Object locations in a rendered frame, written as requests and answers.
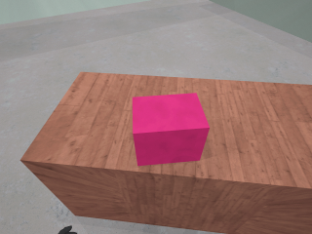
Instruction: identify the pedestal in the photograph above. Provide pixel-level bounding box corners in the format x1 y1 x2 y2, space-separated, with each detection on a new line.
20 71 312 234

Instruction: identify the carton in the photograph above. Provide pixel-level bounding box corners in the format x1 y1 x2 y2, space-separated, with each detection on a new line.
132 93 210 166

